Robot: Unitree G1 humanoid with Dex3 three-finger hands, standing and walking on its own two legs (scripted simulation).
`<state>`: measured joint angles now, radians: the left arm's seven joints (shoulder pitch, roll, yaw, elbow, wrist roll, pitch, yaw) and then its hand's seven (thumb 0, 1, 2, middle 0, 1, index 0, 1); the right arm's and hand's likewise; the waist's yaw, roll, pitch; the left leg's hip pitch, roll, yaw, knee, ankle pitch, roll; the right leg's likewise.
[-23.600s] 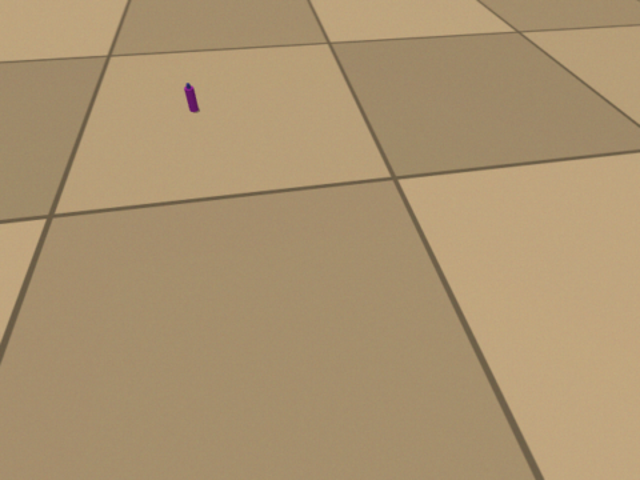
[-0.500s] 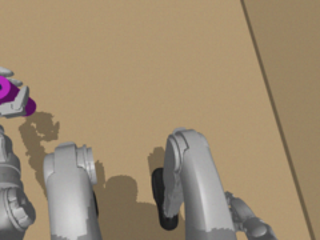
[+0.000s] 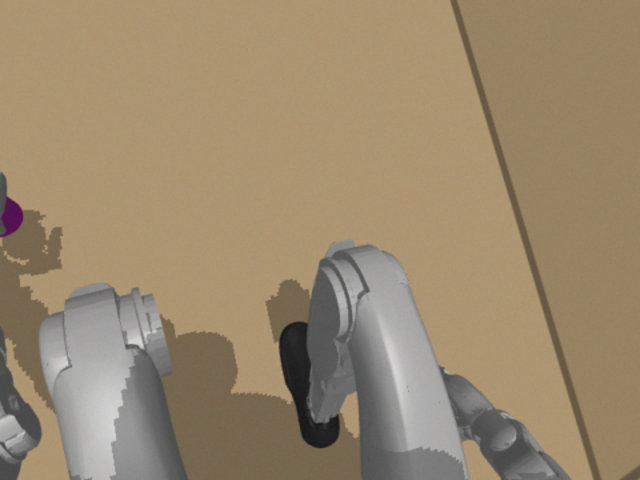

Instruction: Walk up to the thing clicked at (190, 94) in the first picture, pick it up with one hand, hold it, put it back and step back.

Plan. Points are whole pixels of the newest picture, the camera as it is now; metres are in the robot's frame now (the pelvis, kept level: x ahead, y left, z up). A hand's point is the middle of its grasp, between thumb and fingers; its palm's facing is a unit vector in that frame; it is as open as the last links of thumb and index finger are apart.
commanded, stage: lower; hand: left
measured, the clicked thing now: out of the picture +0.43 +0.30 -0.14
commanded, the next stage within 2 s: loosen in 1.26 s
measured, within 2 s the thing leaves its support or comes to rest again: rests again in 1.12 s
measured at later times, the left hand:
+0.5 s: hand out of the picture +0.44 +0.30 -0.16, palm faces +0.41 -0.91 -0.02, open 7.1 cm
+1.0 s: hand out of the picture +0.44 +0.30 -0.18, palm faces +0.43 -0.90 -0.02, open 7.1 cm
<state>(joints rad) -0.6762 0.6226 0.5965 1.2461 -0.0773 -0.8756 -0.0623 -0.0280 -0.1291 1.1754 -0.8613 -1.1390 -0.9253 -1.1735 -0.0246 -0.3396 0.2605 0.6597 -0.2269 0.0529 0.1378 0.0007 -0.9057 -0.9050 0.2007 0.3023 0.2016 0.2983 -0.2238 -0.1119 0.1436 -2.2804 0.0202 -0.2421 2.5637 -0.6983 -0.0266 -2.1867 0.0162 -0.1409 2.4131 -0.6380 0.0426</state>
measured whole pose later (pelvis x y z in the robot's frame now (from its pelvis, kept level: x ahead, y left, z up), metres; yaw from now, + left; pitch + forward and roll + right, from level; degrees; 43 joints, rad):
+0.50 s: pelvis +0.00 +0.01 -0.01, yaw -3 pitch +18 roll -14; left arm -0.68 0.76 0.62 1.36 -0.08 -0.99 -0.03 -0.03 -0.13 1.18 -0.87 -1.13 -0.93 -1.16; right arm -0.11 -0.37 0.39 0.62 -0.30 0.05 0.14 0.00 -0.91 -0.91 0.20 0.30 0.20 0.30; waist -0.26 -0.20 0.26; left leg -2.26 0.02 -0.31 2.64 -0.72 -0.02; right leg -2.14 0.04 -0.19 2.43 -0.63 0.06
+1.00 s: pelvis -0.01 +0.01 -0.01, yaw -5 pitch +14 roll -16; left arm -0.68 0.84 0.62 1.45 -0.07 -1.06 0.02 -0.03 -0.13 1.18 -0.87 -1.13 -0.93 -1.16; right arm -0.16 -0.38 0.48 0.57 -0.34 0.05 0.14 0.00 -0.90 -0.90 0.20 0.30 0.20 0.30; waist -0.27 -0.25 0.31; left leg -2.23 0.02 -0.36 2.66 -0.72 -0.02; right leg -2.10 0.06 -0.23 2.41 -0.61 0.08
